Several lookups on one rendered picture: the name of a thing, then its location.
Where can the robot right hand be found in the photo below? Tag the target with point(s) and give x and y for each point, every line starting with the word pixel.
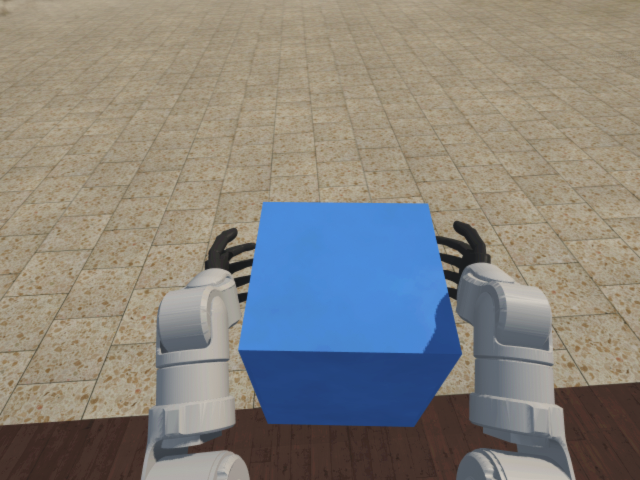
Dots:
pixel 474 252

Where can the robot left hand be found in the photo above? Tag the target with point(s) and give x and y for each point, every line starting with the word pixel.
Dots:
pixel 219 258

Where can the robot right upper arm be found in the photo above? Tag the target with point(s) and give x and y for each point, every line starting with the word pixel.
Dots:
pixel 493 464

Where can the carton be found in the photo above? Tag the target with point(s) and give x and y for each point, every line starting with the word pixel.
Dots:
pixel 348 319

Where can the robot left upper arm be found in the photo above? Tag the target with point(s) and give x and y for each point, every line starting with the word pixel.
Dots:
pixel 215 465

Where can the robot right forearm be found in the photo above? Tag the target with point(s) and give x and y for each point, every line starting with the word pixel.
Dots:
pixel 514 384

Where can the robot left forearm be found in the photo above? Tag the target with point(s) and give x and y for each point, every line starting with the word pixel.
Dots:
pixel 193 405

